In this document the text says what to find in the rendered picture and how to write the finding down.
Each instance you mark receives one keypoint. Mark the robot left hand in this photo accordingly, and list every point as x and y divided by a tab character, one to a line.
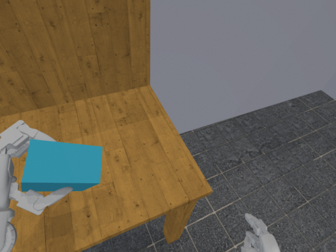
14	142

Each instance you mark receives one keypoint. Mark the sponge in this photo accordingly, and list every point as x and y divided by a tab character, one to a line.
53	165

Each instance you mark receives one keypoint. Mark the table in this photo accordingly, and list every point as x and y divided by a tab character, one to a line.
79	71

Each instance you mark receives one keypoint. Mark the left robot forearm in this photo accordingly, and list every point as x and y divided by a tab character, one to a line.
8	233

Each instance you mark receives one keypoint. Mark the robot right hand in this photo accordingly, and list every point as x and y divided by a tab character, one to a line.
266	241

